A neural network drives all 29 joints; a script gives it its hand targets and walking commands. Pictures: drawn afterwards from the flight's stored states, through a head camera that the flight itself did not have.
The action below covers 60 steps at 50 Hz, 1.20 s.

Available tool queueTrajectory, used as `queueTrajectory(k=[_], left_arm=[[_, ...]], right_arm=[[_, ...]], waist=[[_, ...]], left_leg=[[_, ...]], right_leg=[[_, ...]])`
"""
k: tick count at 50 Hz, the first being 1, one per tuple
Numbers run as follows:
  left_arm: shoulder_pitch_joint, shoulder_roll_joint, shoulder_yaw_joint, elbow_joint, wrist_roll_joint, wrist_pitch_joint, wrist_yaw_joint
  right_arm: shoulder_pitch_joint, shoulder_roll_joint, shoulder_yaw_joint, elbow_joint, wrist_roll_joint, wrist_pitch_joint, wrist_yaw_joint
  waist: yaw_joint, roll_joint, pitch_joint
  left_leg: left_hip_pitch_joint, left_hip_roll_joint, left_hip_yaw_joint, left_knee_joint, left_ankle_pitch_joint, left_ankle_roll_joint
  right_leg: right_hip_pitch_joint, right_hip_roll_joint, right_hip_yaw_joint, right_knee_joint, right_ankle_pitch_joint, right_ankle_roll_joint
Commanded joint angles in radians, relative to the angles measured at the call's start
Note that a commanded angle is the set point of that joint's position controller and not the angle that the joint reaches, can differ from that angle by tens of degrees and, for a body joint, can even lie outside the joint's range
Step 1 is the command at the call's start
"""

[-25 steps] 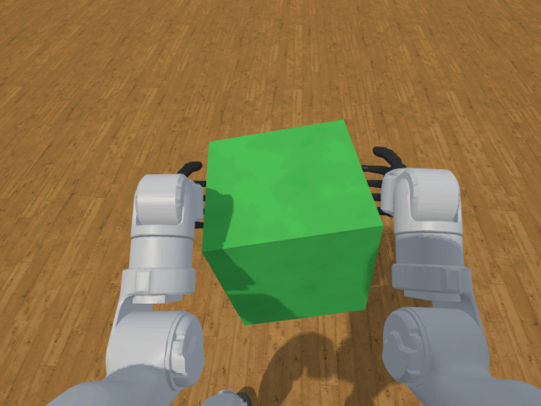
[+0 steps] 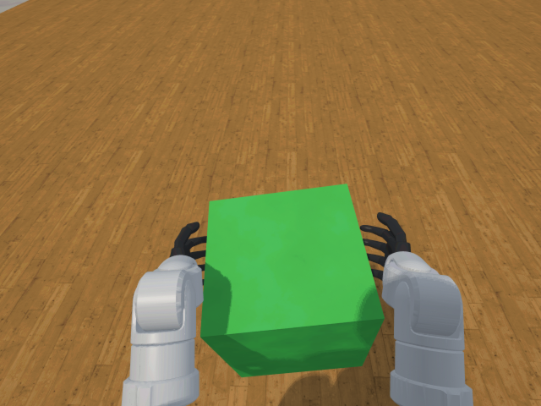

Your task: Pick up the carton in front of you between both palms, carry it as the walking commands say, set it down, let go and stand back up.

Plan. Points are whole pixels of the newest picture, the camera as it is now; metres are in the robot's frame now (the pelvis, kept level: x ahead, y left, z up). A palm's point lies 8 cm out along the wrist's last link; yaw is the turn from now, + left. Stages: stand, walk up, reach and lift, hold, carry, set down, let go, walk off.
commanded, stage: carry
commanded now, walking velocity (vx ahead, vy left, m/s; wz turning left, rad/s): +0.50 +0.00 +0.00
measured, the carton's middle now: (290, 288) +0.30 -0.01 +0.01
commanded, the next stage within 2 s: none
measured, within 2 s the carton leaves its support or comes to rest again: neither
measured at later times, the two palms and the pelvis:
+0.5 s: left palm (186, 174) +0.50 +0.18 +0.09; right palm (340, 166) +0.50 -0.11 +0.10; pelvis +0.22 +0.04 +0.01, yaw -2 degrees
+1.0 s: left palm (199, 167) +0.52 +0.15 +0.09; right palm (352, 166) +0.51 -0.14 +0.09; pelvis +0.24 +0.02 +0.00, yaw -3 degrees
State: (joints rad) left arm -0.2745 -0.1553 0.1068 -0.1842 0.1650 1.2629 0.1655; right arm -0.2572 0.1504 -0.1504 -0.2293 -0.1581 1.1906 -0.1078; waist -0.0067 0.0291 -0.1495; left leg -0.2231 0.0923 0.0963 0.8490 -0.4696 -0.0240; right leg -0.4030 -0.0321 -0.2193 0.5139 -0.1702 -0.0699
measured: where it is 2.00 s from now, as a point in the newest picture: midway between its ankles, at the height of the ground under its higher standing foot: outside the picture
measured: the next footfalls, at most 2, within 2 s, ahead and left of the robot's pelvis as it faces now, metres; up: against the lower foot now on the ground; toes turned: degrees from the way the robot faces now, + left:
left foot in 0.30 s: +0.32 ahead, +0.13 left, +0.00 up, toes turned -19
right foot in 0.44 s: +0.18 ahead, -0.09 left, +0.00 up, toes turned -9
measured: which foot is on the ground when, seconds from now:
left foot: up 0.00-0.28, down 0.30-1.00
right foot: down 0.00-0.30, up 0.32-0.42, down 0.44-1.00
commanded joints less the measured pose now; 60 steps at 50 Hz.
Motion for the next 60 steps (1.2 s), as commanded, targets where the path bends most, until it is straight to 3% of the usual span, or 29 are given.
queueTrajectory(k=[1,2,3,4,7,10,13,14,15,16,17,18,19,21,23,25,31,34,40,43,50,60], left_arm=[[-0.508,-0.972,-0.644,-0.057,-0.460,-0.029,-0.349],[-0.541,-0.983,-0.651,-0.070,-0.473,-0.035,-0.351],[-0.562,-0.993,-0.658,-0.081,-0.486,-0.038,-0.353],[-0.580,-1.001,-0.664,-0.092,-0.497,-0.042,-0.355],[-0.558,-0.997,-0.664,-0.102,-0.513,-0.050,-0.364],[-0.534,-0.977,-0.666,-0.130,-0.514,-0.052,-0.364],[-0.517,-0.947,-0.666,-0.138,-0.498,-0.042,-0.356],[-0.508,-0.930,-0.664,-0.127,-0.491,-0.038,-0.354],[-0.499,-0.909,-0.662,-0.110,-0.483,-0.033,-0.353],[-0.520,-0.898,-0.669,-0.105,-0.482,-0.022,-0.351],[-0.541,-0.903,-0.681,-0.103,-0.490,-0.010,-0.349],[-0.536,-0.912,-0.679,-0.088,-0.491,-0.006,-0.353],[-0.536,-0.934,-0.677,-0.074,-0.498,-0.008,-0.356],[-0.567,-0.974,-0.678,-0.080,-0.508,-0.019,-0.358],[-0.593,-1.000,-0.685,-0.104,-0.509,-0.033,-0.355],[-0.617,-0.998,-0.687,-0.135,-0.505,-0.034,-0.350],[-0.477,-0.965,-0.660,-0.060,-0.472,-0.026,-0.350],[-0.493,-0.975,-0.662,-0.059,-0.477,-0.031,-0.356],[-0.512,-0.981,-0.662,-0.073,-0.488,-0.035,-0.356],[-0.510,-0.980,-0.663,-0.077,-0.486,-0.036,-0.355],[-0.522,-0.984,-0.666,-0.073,-0.488,-0.035,-0.354],[-0.485,-1.034,-0.667,0.060,-0.448,-0.107,-0.383]], right_arm=[[-0.477,1.013,0.730,0.054,0.472,0.056,0.314],[-0.482,1.031,0.730,0.062,0.476,0.047,0.313],[-0.473,1.050,0.731,0.064,0.480,0.039,0.309],[-0.473,1.057,0.733,0.058,0.476,0.031,0.303],[-0.435,1.076,0.734,0.051,0.458,0.010,0.282],[-0.438,1.054,0.738,-0.001,0.454,0.006,0.269],[-0.404,1.023,0.732,-0.002,0.450,0.020,0.270],[-0.402,1.005,0.728,0.005,0.447,0.026,0.274],[-0.397,0.979,0.715,0.019,0.444,0.034,0.279],[-0.395,0.962,0.701,0.046,0.433,0.038,0.282],[-0.380,0.961,0.684,0.085,0.424,0.035,0.283],[-0.357,0.975,0.677,0.095,0.426,0.031,0.284],[-0.367,0.998,0.675,0.087,0.428,0.030,0.285],[-0.410,1.042,0.682,0.071,0.439,0.025,0.290],[-0.452,1.068,0.703,0.044,0.458,0.017,0.297],[-0.481,1.080,0.719,0.030,0.472,0.011,0.296],[-0.393,1.029,0.712,0.059,0.442,0.024,0.282],[-0.423,1.038,0.716,0.046,0.448,0.020,0.286],[-0.453,1.040,0.724,0.022,0.460,0.021,0.284],[-0.454,1.037,0.726,0.018,0.461,0.021,0.285],[-0.465,1.035,0.723,0.023,0.465,0.025,0.290],[-0.452,1.068,0.715,0.122,0.429,-0.047,0.320]], waist=[[0.029,-0.154,-0.228],[0.022,-0.084,-0.207],[0.017,-0.072,-0.194],[0.018,-0.104,-0.195],[0.016,-0.178,-0.202],[0.023,-0.212,-0.204],[0.012,-0.156,-0.204],[0.009,-0.117,-0.194],[0.008,-0.082,-0.214],[0.008,0.072,-0.272],[-0.001,0.188,-0.338],[-0.004,0.192,-0.333],[-0.001,0.157,-0.328],[0.010,0.121,-0.322],[0.009,0.066,-0.320],[0.005,0.011,-0.318],[0.011,-0.023,-0.333],[0.011,-0.026,-0.306],[0.010,-0.061,-0.284],[0.010,-0.063,-0.274],[0.010,-0.036,-0.229],[0.010,-0.033,-0.154]], left_leg=[[-0.558,0.004,-0.074,0.352,-0.038,0.029],[-0.532,0.031,-0.084,0.290,0.030,0.029],[-0.468,0.044,-0.083,0.174,0.079,0.020],[-0.407,0.022,-0.045,0.088,0.106,0.009],[-0.287,-0.024,0.021,-0.129,0.184,-0.005],[-0.209,-0.055,0.071,-0.264,0.370,-0.004],[-0.030,-0.066,0.111,-0.434,0.570,-0.001],[0.057,-0.050,0.111,-0.494,0.642,0.000],[0.187,0.034,0.034,-0.475,0.795,0.009],[0.336,0.211,-0.151,-0.406,1.183,0.087],[0.428,0.284,-0.253,-0.398,1.170,0.194],[0.370,0.286,-0.284,-0.459,1.023,0.210],[0.344,0.265,-0.267,-0.490,0.921,0.196],[0.252,0.197,-0.150,-0.494,0.782,0.122],[0.232,0.139,-0.054,-0.461,0.711,0.074],[0.203,0.114,-0.038,-0.391,0.848,0.069],[0.179,0.094,-0.011,-0.272,1.064,0.088],[0.144,0.084,-0.002,-0.264,1.030,0.083],[0.071,0.067,0.004,-0.254,0.835,0.072],[0.057,0.067,0.001,-0.254,0.755,0.071],[0.058,0.081,-0.013,-0.297,0.669,0.067],[0.027,0.081,-0.029,-0.361,0.482,0.059]], right_leg=[[0.606,-0.378,0.581,-0.223,0.206,-0.146],[0.531,-0.358,0.499,-0.246,0.221,-0.111],[0.459,-0.330,0.400,-0.277,0.237,-0.073],[0.420,-0.305,0.313,-0.279,0.298,-0.051],[0.372,-0.237,0.152,-0.251,0.399,-0.034],[0.363,-0.216,0.087,-0.210,0.483,-0.009],[0.307,-0.168,0.028,-0.084,0.391,0.047],[0.262,-0.143,0.019,-0.024,0.337,0.072],[0.176,-0.125,0.022,0.054,0.216,0.104],[0.080,-0.077,0.057,0.169,-0.105,0.144],[-0.001,-0.050,0.108,0.189,-0.317,0.148],[0.004,-0.060,0.131,0.182,-0.408,0.138],[0.021,-0.060,0.149,0.108,-0.419,0.130],[0.152,-0.063,0.125,-0.102,-0.212,0.124],[0.199,-0.094,0.132,-0.138,-0.066,0.122],[0.252,-0.123,0.137,-0.078,0.100,0.124],[0.250,-0.115,0.129,0.000,0.344,0.125],[0.251,-0.114,0.125,-0.007,0.365,0.123],[0.291,-0.137,0.132,0.005,0.449,0.107],[0.280,-0.143,0.133,0.006,0.412,0.097],[0.224,-0.131,0.139,-0.026,0.186,0.083],[0.149,-0.129,0.161,-0.084,-0.036,0.065]])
